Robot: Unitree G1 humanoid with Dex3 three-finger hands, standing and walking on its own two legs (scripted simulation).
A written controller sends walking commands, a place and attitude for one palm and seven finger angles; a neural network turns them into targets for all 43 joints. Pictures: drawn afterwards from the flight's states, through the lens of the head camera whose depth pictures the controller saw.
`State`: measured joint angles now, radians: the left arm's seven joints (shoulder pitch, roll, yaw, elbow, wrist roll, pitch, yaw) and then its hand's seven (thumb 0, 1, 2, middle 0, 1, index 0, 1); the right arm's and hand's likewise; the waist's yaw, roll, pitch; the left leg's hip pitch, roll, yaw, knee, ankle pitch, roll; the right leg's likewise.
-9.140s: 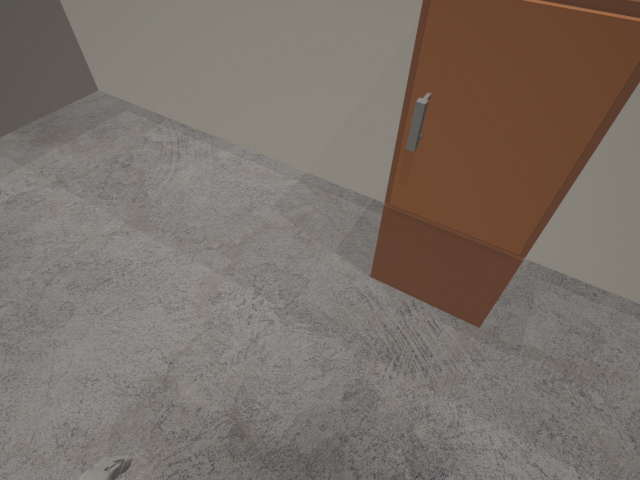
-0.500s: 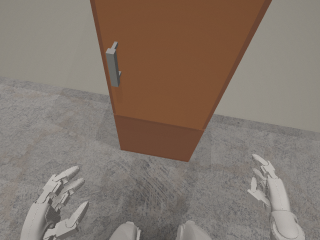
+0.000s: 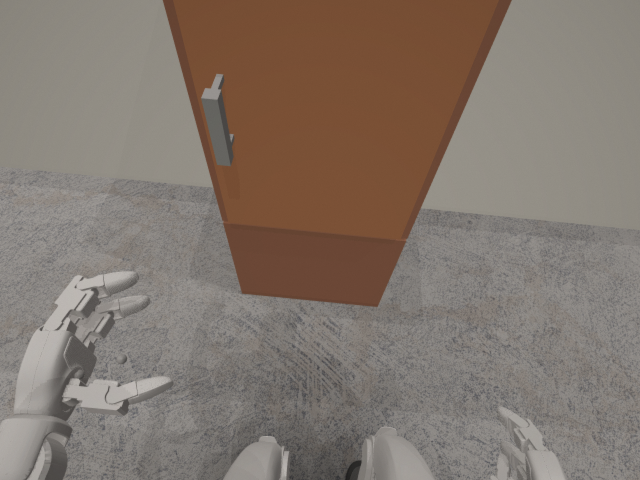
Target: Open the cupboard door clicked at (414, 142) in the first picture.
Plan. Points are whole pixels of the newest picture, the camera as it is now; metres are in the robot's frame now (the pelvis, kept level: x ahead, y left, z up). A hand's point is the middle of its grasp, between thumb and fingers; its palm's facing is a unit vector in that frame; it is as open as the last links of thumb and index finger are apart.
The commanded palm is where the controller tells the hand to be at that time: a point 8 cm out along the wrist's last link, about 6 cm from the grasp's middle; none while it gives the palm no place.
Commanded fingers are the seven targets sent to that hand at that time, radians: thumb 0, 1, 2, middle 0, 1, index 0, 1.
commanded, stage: raise the hand with hooked fingers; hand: left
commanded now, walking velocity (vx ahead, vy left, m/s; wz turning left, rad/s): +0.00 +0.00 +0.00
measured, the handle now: (222, 121) +0.61 +0.19 +0.05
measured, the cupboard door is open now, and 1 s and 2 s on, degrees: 0 0 0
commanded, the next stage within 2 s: move the hooked fingers beside the handle in 1.10 s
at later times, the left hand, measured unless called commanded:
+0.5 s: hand (96, 306) +0.29 +0.27 +0.06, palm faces -0.04 -1.00 -0.06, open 13.9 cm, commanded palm +0.27 +0.32 +0.07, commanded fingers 0.00 -0.50 0.30 -0.30 -1.20 -0.30 -1.20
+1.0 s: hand (95, 290) +0.31 +0.27 +0.06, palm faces -0.02 -1.00 -0.05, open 14.0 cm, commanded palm +0.28 +0.32 +0.07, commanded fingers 0.00 -0.50 0.30 -0.30 -1.20 -0.30 -1.20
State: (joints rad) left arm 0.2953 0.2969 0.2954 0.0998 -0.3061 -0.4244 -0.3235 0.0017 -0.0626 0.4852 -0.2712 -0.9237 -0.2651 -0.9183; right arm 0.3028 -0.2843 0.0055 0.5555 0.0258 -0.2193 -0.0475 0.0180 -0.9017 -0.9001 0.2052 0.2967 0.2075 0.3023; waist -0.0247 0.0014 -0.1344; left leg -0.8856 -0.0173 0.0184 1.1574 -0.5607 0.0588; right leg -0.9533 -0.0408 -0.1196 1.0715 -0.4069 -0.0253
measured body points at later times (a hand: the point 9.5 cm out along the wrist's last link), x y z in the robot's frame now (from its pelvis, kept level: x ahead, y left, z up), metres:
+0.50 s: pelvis +0.02 +0.01 +0.01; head +0.10 +0.03 +0.46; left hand +0.29 +0.32 +0.06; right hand +0.19 -0.23 -0.06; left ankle +0.00 +0.08 -0.65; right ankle +0.06 -0.11 -0.65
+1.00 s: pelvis +0.02 +0.00 +0.02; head +0.10 +0.02 +0.46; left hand +0.30 +0.32 +0.07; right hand +0.16 -0.26 -0.06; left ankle +0.00 +0.08 -0.65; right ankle +0.06 -0.11 -0.65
